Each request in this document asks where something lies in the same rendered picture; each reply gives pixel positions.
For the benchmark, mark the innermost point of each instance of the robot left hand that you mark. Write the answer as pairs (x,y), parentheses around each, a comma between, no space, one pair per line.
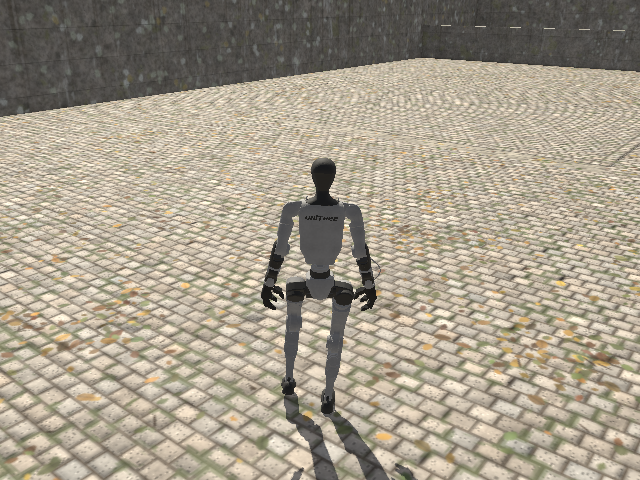
(266,294)

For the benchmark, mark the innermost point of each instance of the robot right upper arm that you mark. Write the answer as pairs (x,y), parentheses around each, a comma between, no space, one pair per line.
(353,212)

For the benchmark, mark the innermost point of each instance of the right robot shin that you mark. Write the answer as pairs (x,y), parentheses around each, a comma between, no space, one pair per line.
(332,369)

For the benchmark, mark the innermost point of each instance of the robot left upper arm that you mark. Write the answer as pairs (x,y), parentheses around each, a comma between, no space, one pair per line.
(290,209)

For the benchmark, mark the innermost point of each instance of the robot right forearm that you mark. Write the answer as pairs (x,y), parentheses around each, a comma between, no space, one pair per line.
(365,270)

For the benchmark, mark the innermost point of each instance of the robot right hand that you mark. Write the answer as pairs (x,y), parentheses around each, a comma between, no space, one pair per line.
(370,294)

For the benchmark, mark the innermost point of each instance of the humanoid robot head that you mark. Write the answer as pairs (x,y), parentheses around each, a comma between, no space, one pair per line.
(323,172)

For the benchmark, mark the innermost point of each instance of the robot left forearm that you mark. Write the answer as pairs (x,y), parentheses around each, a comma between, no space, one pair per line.
(274,267)

